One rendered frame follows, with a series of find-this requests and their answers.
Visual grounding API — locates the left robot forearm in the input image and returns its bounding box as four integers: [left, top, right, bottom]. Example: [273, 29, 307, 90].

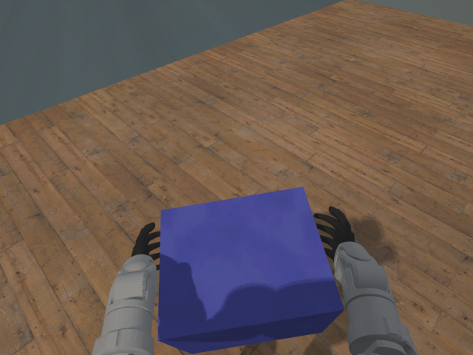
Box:
[92, 254, 158, 355]

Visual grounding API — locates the carton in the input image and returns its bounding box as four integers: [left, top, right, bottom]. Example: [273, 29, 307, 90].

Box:
[157, 187, 344, 354]

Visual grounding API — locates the robot left hand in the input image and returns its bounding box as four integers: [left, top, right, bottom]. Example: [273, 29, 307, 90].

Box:
[132, 223, 160, 270]

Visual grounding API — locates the robot right hand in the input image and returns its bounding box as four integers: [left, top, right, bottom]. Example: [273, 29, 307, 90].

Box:
[314, 206, 355, 262]

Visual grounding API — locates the right robot forearm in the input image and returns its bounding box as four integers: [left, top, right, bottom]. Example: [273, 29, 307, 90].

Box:
[333, 242, 419, 355]

